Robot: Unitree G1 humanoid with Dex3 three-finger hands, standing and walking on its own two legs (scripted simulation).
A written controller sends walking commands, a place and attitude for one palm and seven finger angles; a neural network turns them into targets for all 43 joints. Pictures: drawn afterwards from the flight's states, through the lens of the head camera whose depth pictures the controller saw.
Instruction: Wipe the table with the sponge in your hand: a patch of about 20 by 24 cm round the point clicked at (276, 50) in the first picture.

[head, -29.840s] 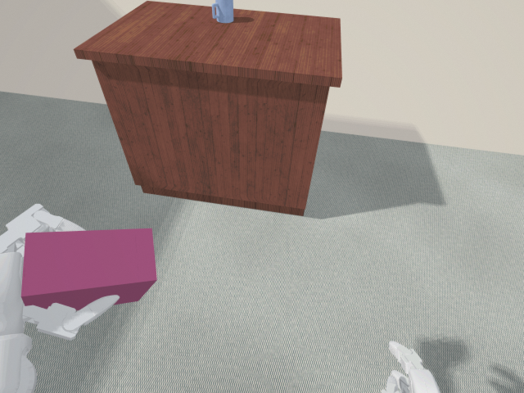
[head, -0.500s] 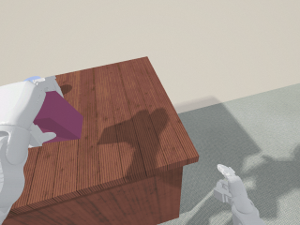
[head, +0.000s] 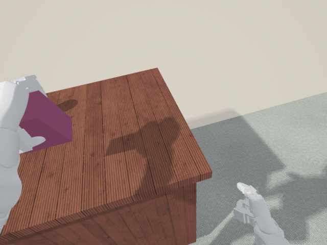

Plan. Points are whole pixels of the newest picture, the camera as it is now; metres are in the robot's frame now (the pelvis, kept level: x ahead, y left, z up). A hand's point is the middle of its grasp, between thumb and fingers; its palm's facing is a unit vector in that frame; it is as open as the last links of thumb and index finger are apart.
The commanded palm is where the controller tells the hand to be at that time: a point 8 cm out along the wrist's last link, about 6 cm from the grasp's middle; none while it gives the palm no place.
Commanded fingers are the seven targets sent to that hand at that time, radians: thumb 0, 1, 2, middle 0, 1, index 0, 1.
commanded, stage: turn the palm down, sponge in hand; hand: left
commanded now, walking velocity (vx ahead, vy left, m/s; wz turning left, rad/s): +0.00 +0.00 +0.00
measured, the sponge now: (37, 128) +0.26 +0.32 +0.21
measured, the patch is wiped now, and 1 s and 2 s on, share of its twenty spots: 0.00 0.00 0.00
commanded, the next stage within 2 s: move the sponge above the wiping area in 0.06 s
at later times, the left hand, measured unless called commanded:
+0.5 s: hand (43, 138) +0.24 +0.30 +0.20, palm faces +0.19 -0.06 -0.98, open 9.8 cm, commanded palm +0.20 +0.27 +0.25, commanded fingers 0.00 0.10 1.30 -1.20 -1.60 -1.20 -1.60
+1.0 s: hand (65, 159) +0.24 +0.28 +0.13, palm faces +0.01 -0.15 -0.99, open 9.8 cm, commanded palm +0.21 +0.27 +0.23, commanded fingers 0.00 0.10 1.30 -1.20 -1.60 -1.20 -1.60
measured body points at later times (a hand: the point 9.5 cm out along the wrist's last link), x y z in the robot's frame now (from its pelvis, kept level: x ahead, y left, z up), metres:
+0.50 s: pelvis -0.01 -0.02 +0.00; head -0.02 -0.09 +0.44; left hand +0.23 +0.30 +0.25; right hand +0.25 -0.22 -0.08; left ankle +0.01 +0.09 -0.74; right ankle +0.01 -0.09 -0.74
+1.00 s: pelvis +0.01 -0.02 +0.00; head +0.00 -0.08 +0.44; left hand +0.23 +0.28 +0.18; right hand +0.26 -0.23 -0.09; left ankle +0.01 +0.09 -0.74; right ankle +0.01 -0.09 -0.74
